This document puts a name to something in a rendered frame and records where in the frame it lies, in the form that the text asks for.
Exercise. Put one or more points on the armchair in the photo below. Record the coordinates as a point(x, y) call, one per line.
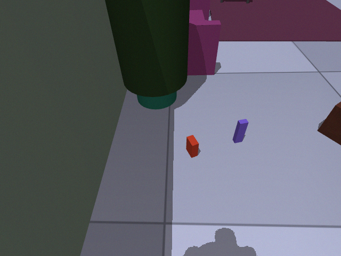
point(204, 37)

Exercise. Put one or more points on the potted plant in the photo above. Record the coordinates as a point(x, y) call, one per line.
point(151, 39)

